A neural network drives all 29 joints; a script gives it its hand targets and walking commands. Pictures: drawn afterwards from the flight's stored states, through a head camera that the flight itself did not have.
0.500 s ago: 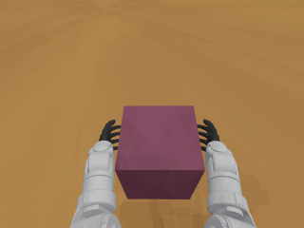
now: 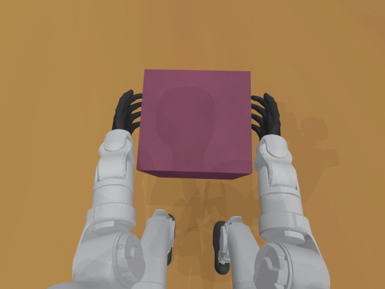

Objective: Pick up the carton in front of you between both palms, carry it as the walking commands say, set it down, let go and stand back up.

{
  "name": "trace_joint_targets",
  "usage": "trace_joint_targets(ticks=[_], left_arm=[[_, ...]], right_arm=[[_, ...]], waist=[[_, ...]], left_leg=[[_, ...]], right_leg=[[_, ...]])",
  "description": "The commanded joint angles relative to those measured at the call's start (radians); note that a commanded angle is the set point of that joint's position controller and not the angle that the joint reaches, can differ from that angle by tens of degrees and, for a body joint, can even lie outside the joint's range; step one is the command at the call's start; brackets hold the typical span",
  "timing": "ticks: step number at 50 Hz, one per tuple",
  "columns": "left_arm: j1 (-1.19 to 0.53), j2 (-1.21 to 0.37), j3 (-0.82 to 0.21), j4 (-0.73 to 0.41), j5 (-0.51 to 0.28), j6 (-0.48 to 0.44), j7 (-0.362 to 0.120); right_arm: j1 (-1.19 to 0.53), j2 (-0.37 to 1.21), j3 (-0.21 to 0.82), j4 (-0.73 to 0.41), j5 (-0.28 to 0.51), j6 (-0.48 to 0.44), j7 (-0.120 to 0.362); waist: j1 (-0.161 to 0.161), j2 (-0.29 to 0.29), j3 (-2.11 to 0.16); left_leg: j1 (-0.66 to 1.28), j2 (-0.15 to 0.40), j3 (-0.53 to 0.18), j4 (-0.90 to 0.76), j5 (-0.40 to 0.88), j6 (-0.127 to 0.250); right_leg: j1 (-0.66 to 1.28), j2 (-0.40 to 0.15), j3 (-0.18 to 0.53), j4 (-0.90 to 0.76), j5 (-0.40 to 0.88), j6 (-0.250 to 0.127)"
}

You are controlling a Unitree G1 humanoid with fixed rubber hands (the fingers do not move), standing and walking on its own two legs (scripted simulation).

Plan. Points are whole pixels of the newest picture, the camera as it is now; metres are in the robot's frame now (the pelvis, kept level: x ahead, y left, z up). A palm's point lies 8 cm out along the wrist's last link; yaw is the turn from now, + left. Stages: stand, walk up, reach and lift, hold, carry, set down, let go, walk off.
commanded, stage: set down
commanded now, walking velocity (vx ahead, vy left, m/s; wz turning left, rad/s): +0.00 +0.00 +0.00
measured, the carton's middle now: (196, 134) +0.43 +0.03 -0.14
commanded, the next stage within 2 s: none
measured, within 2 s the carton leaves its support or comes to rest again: rests again in 1.46 s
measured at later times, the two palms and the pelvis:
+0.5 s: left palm (134, 133) +0.45 +0.20 -0.23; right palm (241, 133) +0.46 -0.10 -0.22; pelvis -0.02 +0.01 -0.13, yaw -2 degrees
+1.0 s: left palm (140, 137) +0.48 +0.22 -0.38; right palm (225, 135) +0.51 -0.08 -0.38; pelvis -0.03 +0.01 -0.24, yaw -2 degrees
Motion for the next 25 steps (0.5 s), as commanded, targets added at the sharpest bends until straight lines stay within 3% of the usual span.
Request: trace_joint_targets(ticks=[1, 4, 7, 8, 9, 13, 14, 17, 18, 20, 21, 23, 24, 25], left_arm=[[-0.532, -0.861, -0.502, 0.076, -0.065, 0.026, -0.232], [-0.573, -0.864, -0.486, 0.093, -0.06, 0.045, -0.24], [-0.625, -0.864, -0.493, 0.099, -0.076, 0.054, -0.233], [-0.621, -0.865, -0.49, 0.102, -0.075, 0.054, -0.229], [-0.659, -0.858, -0.5, 0.088, -0.088, 0.052, -0.226], [-0.708, -0.844, -0.51, 0.09, -0.112, 0.053, -0.213], [-0.729, -0.835, -0.513, 0.077, -0.114, 0.053, -0.209], [-0.778, -0.839, -0.531, 0.077, -0.143, 0.059, -0.205], [-0.793, -0.831, -0.546, 0.059, -0.154, 0.056, -0.202], [-0.822, -0.813, -0.544, 0.065, -0.155, 0.061, -0.193], [-0.821, -0.826, -0.54, 0.085, -0.163, 0.066, -0.191], [-0.84, -0.805, -0.529, 0.083, -0.165, 0.067, -0.193], [-0.861, -0.803, -0.542, 0.08, -0.172, 0.067, -0.192], [-0.872, -0.793, -0.523, 0.079, -0.174, 0.065, -0.19]], right_arm=[[-0.55, 0.85, 0.535, 0.108, 0.054, 0.03, 0.242], [-0.621, 0.857, 0.521, 0.121, 0.064, 0.045, 0.257], [-0.651, 0.842, 0.514, 0.13, 0.067, 0.052, 0.262], [-0.687, 0.847, 0.521, 0.117, 0.084, 0.05, 0.262], [-0.708, 0.833, 0.52, 0.128, 0.081, 0.052, 0.259], [-0.77, 0.828, 0.53, 0.127, 0.107, 0.055, 0.241], [-0.783, 0.823, 0.528, 0.13, 0.104, 0.058, 0.237], [-0.838, 0.812, 0.546, 0.114, 0.137, 0.057, 0.226], [-0.831, 0.821, 0.548, 0.135, 0.128, 0.063, 0.221], [-0.862, 0.812, 0.551, 0.131, 0.148, 0.062, 0.215], [-0.886, 0.797, 0.549, 0.125, 0.152, 0.061, 0.215], [-0.897, 0.797, 0.543, 0.15, 0.149, 0.071, 0.208], [-0.908, 0.793, 0.532, 0.139, 0.157, 0.067, 0.207], [-0.932, 0.786, 0.544, 0.139, 0.155, 0.069, 0.204]], waist=[[0.021, 0.049, -0.738], [0.034, 0.046, -0.787], [0.021, 0.056, -0.853], [0.049, 0.049, -0.877], [0.032, 0.049, -0.878], [0.052, 0.038, -0.954], [0.051, 0.016, -0.99], [0.054, 0.041, -1.048], [0.039, 0.023, -1.06], [0.068, 0.051, -1.077], [0.055, 0.055, -1.08], [0.059, 0.028, -1.084], [0.062, 0.051, -1.087], [0.062, 0.019, -1.105]], left_leg=[[0.376, -0.144, 0.009, -0.027, 0.146, 0.013], [0.352, -0.144, 0.01, 0.023, 0.149, 0.013], [0.307, -0.144, 0.013, 0.084, 0.166, 0.005], [0.297, -0.147, 0.017, 0.105, 0.183, 0.005], [0.249, -0.148, 0.021, 0.127, 0.181, -0.001], [0.184, -0.149, 0.029, 0.202, 0.194, -0.003], [0.18, -0.149, 0.025, 0.222, 0.196, -0.004], [0.124, -0.151, 0.045, 0.284, 0.199, -0.011], [0.123, -0.15, 0.036, 0.295, 0.211, -0.012], [0.116, -0.149, 0.041, 0.323, 0.204, -0.015], [0.102, -0.152, 0.04, 0.337, 0.202, -0.017], [0.055, -0.15, 0.044, 0.37, 0.193, -0.015], [0.043, -0.153, 0.053, 0.385, 0.191, -0.017], [0.032, -0.153, 0.047, 0.399, 0.19, -0.015]], right_leg=[[0.222, 0.135, 0.009, -0.055, 0.102, 0.02], [0.103, 0.147, -0.012, 0.011, 0.075, 0.022], [0.029, 0.154, -0.02, 0.078, 0.083, 0.02], [0.009, 0.154, -0.023, 0.101, 0.083, 0.024], [-0.001, 0.156, -0.024, 0.119, 0.088, 0.022], [-0.07, 0.167, -0.036, 0.203, 0.098, 0.027], [-0.078, 0.169, -0.044, 0.224, 0.095, 0.032], [-0.108, 0.172, -0.044, 0.273, 0.096, 0.03], [-0.123, 0.176, -0.049, 0.29, 0.105, 0.031], [-0.184, 0.179, -0.055, 0.332, 0.082, 0.031], [-0.196, 0.179, -0.059, 0.34, 0.074, 0.029], [-0.203, 0.18, -0.06, 0.366, 0.075, 0.032], [-0.219, 0.181, -0.059, 0.378, 0.073, 0.03], [-0.227, 0.18, -0.066, 0.395, 0.07, 0.034]])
